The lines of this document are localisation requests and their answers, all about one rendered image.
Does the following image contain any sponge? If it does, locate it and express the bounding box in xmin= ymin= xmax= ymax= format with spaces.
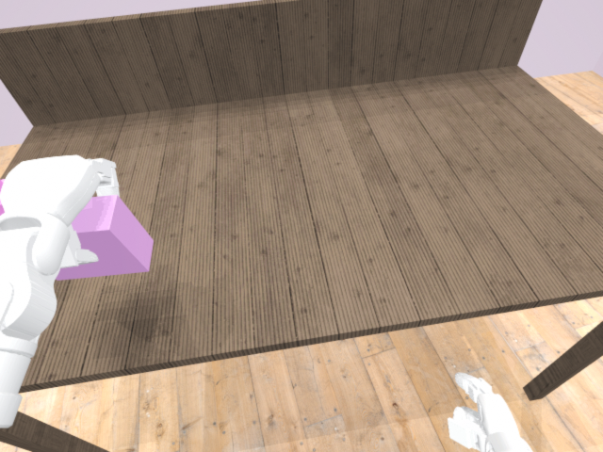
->
xmin=56 ymin=195 xmax=154 ymax=281

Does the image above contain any table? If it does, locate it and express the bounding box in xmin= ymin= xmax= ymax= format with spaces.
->
xmin=0 ymin=0 xmax=603 ymax=452

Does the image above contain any left robot hand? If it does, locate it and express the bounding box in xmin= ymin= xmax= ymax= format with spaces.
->
xmin=0 ymin=155 xmax=120 ymax=268

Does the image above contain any robot right forearm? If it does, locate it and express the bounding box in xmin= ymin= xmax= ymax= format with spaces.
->
xmin=485 ymin=431 xmax=532 ymax=452

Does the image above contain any robot left forearm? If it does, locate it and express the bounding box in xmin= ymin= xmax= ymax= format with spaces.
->
xmin=0 ymin=209 xmax=70 ymax=428

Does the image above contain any right robot hand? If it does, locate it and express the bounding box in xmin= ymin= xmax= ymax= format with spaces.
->
xmin=448 ymin=372 xmax=520 ymax=452

